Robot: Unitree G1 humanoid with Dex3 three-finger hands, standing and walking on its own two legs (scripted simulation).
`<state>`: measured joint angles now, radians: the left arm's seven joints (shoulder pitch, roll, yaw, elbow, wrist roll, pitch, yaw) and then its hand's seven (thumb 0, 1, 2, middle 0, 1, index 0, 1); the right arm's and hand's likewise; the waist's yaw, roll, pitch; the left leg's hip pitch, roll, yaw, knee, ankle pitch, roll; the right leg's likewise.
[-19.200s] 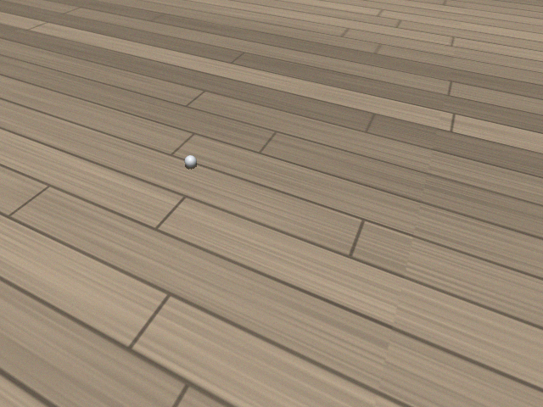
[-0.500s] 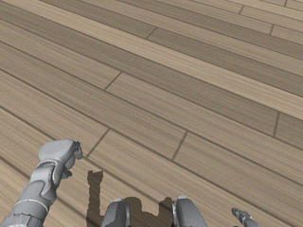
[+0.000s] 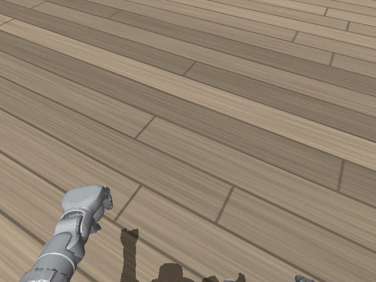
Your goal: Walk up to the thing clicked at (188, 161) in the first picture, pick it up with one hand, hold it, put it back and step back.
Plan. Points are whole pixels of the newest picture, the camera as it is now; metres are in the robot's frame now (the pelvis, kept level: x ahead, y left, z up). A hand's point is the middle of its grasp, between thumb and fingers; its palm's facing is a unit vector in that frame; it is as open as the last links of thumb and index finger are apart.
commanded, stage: hold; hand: left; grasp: from above
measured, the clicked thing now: (89, 210) +0.33 +0.24 -0.09
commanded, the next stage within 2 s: crouch in 2.00 s
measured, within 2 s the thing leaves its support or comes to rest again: neither
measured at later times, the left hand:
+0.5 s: hand (86, 206) +0.32 +0.23 -0.04, palm faces -0.46 -0.06 -0.89, open 7.4 cm
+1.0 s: hand (85, 214) +0.30 +0.22 -0.01, palm faces -0.46 -0.06 -0.88, open 7.4 cm
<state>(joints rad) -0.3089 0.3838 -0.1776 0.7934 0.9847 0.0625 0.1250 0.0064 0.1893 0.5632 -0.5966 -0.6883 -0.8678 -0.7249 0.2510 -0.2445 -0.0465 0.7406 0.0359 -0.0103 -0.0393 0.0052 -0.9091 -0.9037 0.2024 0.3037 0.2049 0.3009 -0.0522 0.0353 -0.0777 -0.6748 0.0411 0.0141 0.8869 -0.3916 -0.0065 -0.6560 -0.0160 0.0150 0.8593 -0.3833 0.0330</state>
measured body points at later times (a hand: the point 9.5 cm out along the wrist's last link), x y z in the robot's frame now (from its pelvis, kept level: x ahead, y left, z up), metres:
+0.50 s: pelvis +0.02 +0.00 +0.03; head +0.05 -0.01 +0.47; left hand +0.34 +0.23 +0.02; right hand +0.12 -0.26 -0.10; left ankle +0.03 +0.12 -0.69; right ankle +0.02 -0.14 -0.69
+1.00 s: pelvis +0.01 +0.00 +0.03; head +0.02 -0.02 +0.48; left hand +0.32 +0.22 +0.04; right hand +0.13 -0.27 -0.08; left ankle +0.03 +0.12 -0.69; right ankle +0.02 -0.14 -0.69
